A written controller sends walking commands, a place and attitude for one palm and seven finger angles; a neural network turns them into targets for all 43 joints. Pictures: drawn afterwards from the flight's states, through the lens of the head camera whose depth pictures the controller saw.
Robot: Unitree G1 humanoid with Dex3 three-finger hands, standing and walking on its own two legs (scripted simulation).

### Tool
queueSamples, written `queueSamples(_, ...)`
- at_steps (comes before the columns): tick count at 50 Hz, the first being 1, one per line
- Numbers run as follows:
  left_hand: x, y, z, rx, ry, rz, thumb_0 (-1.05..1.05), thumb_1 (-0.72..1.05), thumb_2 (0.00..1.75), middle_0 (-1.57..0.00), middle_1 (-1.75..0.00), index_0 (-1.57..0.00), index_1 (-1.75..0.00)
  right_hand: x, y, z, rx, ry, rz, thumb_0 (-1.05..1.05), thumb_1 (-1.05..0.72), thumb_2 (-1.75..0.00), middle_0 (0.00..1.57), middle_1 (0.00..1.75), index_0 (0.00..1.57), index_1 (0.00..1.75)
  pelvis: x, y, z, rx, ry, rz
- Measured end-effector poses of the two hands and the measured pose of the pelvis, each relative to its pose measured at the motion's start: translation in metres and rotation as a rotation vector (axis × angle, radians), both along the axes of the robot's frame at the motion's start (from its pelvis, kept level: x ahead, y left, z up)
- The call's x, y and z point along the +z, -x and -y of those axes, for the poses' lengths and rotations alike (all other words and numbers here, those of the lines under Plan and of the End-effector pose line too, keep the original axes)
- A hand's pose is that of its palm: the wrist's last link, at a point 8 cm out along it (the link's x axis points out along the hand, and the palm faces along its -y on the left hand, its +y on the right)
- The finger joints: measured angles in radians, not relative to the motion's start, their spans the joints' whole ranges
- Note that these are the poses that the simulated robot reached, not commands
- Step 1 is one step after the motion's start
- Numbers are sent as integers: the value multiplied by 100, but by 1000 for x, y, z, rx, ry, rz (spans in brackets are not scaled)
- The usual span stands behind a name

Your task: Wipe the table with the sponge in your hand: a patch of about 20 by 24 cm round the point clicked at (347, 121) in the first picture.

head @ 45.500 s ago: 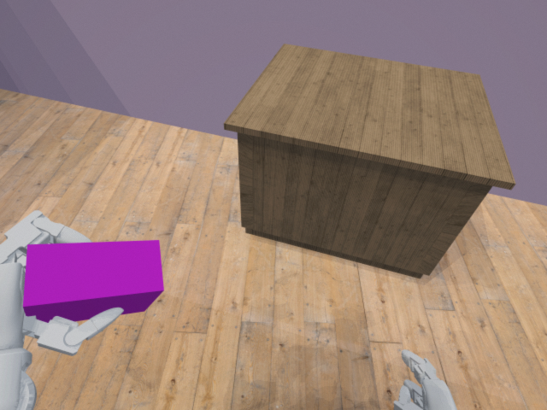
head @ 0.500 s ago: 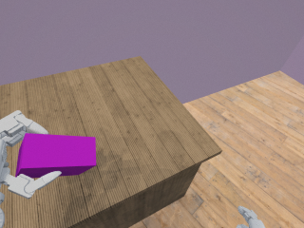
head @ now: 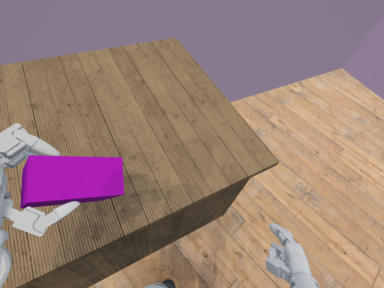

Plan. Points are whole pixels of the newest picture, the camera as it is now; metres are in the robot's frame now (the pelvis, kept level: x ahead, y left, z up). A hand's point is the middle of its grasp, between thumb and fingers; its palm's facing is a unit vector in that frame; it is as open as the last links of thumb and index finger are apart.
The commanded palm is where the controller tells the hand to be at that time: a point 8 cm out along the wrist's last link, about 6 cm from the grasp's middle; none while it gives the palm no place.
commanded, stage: step back with the hand held close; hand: left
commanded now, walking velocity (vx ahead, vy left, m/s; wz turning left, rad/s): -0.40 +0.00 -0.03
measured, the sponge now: (85, 181) +0.25 +0.22 +0.11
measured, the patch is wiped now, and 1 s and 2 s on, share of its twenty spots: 1.00 1.00 1.00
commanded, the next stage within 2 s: stop stepping back and stand still in 0.38 s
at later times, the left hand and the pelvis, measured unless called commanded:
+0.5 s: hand out of the picture +0.04 +0.28 +0.14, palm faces +0.47 -0.85 -0.23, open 10.0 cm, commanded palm -0.05 +0.30 +0.18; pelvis -0.19 +0.01 -0.02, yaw +5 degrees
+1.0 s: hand out of the picture -0.15 +0.25 +0.14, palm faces +0.43 -0.89 -0.16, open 10.0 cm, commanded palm -0.20 +0.30 +0.18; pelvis -0.34 +0.01 -0.04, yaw +5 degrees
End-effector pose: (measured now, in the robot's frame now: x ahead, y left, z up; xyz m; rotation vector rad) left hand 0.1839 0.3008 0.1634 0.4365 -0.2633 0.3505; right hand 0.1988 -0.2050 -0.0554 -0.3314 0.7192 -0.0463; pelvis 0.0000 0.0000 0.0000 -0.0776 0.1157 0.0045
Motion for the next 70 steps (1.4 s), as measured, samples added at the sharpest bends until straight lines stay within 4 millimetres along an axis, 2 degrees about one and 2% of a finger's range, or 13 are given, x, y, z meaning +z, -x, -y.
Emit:
queueSamples(4,-11,10,28,-133,-11,-68,-1,-52,105,-73,-139,-77,-135,-4,18,0,-1,-33,29,1,-90,-90,20,30,21,30,-6,32,4,-28,-25,32)
queueSamples(9,12,58,48,-230,-146,-42,-1,-53,106,-73,-138,-78,-134,-7,61,15,-30,-38,53,1,-90,-90,20,30,21,30,-14,72,12,-25,-3,56)
queueSamples(18,26,161,10,-4,-30,171,-1,-53,106,-74,-138,-78,-134,-10,165,49,-120,64,-94,1,-91,-90,20,30,21,30,-10,106,12,48,-6,60)
queueSamples(23,-8,175,-20,90,130,162,-1,-53,106,-73,-138,-78,-134,-8,192,38,-67,149,-87,1,-91,-90,20,30,20,30,-18,161,-5,115,-5,29)
queueSamples(27,-17,203,-13,-3,46,45,-1,-53,106,-73,-139,-77,-135,2,214,11,-84,61,19,1,-91,-90,20,30,20,30,-16,206,-13,28,-52,50)
queueSamples(33,14,265,15,-176,-47,16,-1,-53,106,-73,-139,-78,-135,13,269,-21,-65,-72,109,1,-90,-90,20,30,21,30,-7,241,-15,28,-47,95)
queueSamples(38,27,305,-4,-46,-92,81,-1,-53,106,-74,-138,-78,-134,-8,308,-18,-56,-94,50,1,-90,-90,20,30,21,30,-9,262,-11,46,-39,111)
queueSamples(43,1,337,-22,122,33,72,-1,-53,106,-73,-138,-78,-134,-31,337,3,-51,-71,10,1,-90,-90,20,30,21,30,-22,292,-7,92,11,159)
queueSamples(48,-22,366,-3,63,174,141,-1,-53,106,-73,-139,-77,-135,-15,362,19,-53,8,45,1,-90,-90,20,30,21,30,-29,321,-4,82,-15,152)
queueSamples(52,-19,382,12,-28,75,162,-1,-53,106,-73,-139,-78,-135,-9,378,27,-83,25,168,1,-90,-90,20,30,21,30,-45,352,-3,48,-39,149)
queueSamples(60,27,414,19,14,-58,176,-1,-54,106,-74,-138,-78,-134,-27,437,24,-108,-106,140,1,-91,-90,20,30,20,30,-27,377,14,30,-54,151)
queueSamples(64,13,432,25,39,1,154,-1,-53,106,-73,-139,-78,-135,-50,461,32,-69,-92,25,1,-90,-90,20,30,21,30,-32,400,21,84,-3,173)
queueSamples(70,-15,464,37,-3,90,58,-1,-53,106,-73,-139,-78,-135,-27,490,50,-101,-37,-7,1,-90,-90,20,30,21,30,-21,425,27,63,-37,112)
